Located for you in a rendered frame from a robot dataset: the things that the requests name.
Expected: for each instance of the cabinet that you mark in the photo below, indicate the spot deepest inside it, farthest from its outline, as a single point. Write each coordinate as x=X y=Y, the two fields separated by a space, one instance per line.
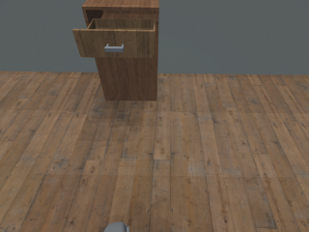
x=126 y=79

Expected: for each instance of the robot left thigh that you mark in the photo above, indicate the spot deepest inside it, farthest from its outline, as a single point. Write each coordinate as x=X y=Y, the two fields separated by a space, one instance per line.
x=117 y=226

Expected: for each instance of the handle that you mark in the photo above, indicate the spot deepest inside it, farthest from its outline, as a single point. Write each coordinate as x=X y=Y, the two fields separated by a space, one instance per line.
x=114 y=48

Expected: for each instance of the drawer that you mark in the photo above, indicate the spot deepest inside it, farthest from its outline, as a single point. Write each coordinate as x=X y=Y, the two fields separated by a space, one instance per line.
x=136 y=34

